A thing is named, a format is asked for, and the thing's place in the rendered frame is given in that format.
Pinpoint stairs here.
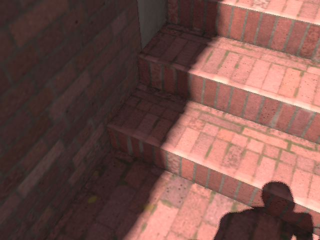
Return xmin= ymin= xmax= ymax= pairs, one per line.
xmin=106 ymin=0 xmax=320 ymax=237

